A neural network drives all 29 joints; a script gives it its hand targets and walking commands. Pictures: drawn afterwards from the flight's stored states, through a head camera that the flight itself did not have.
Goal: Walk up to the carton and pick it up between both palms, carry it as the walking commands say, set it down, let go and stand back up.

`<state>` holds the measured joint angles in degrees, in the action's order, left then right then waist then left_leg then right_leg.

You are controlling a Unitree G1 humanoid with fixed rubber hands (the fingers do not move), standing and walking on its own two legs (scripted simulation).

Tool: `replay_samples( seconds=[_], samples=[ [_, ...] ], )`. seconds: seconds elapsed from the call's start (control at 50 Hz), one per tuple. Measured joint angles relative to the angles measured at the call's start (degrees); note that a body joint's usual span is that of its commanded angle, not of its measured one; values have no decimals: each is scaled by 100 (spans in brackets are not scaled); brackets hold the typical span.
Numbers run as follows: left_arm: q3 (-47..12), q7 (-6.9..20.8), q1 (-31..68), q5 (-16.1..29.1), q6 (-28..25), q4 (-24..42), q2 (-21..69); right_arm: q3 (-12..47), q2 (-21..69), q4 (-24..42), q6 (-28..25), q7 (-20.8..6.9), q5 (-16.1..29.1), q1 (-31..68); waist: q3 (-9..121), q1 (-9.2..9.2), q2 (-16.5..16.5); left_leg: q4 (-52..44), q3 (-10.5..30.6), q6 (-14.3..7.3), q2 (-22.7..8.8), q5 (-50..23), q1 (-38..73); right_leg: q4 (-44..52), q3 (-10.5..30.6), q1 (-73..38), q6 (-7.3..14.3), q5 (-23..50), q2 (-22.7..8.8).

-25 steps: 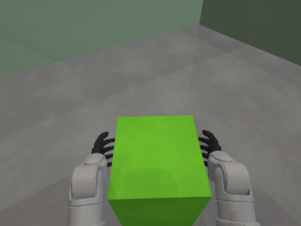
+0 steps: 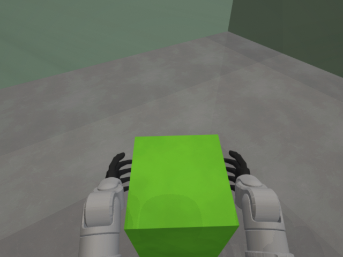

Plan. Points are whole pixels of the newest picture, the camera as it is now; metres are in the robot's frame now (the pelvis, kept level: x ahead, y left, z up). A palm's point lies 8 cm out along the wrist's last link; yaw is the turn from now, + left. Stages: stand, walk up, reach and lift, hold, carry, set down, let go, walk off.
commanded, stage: carry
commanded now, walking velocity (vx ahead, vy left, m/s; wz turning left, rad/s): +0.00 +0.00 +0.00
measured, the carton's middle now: (178, 199) +0.27 +0.00 -0.01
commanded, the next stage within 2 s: hold in 0.46 s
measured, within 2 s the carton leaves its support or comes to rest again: neither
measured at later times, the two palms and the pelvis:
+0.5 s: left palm (116, 191) +0.27 +0.14 +0.05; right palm (243, 187) +0.27 -0.15 +0.05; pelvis -0.01 +0.00 +0.00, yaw -1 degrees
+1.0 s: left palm (116, 184) +0.28 +0.14 +0.06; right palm (243, 192) +0.25 -0.15 +0.06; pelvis -0.02 +0.02 +0.01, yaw -11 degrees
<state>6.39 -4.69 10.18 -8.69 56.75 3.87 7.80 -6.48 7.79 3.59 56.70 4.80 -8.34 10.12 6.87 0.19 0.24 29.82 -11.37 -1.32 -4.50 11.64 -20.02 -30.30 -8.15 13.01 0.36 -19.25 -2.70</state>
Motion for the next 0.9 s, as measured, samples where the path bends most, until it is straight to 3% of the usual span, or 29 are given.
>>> replay_samples(
  seconds=[0.46, 0.54, 0.64, 0.7, 0.76, 0.9],
  samples=[
    [-16, 15, -53, -14, -319, -169, -7, 8, -8, -155, -311, -13, -15, -58, -34, -3, -12, -45, 47, 24, -23, -128, -72, -43, -18, 103, 46, 63, 25],
    [105, 167, 73, -432, -955, -939, 14, -155, 40, -1164, -1051, -356, -534, 220, -682, -230, 77, -473, 400, 47, 237, -289, 640, 175, 448, -417, 87, 235, 147],
    [25, 119, -559, -372, -1323, -509, -51, 248, -11, -1237, -1560, -258, -336, -89, -934, -690, 57, -883, 1042, 282, 328, -423, 1073, 481, 997, -635, 104, 474, 383],
    [118, 126, -593, -368, -1318, -514, -51, 305, -5, -1440, -1664, -226, -297, -56, -884, -830, 23, -938, 1183, 298, 362, -413, 1212, 545, 1141, -737, 91, 532, 439],
    [334, 162, -292, -396, -1297, -854, -37, 153, 39, -1847, -1710, -232, -385, 232, -863, -803, 19, -808, 1292, 257, 433, -360, 1237, 469, 1156, -793, 67, 495, 430],
    [700, 224, 404, -524, -1390, -1522, 72, -415, 147, -2291, -1806, -279, -543, 710, -804, -519, 106, -562, 1325, 182, 527, -242, 1241, 366, 1235, -854, -19, 450, 391]
  ],
)
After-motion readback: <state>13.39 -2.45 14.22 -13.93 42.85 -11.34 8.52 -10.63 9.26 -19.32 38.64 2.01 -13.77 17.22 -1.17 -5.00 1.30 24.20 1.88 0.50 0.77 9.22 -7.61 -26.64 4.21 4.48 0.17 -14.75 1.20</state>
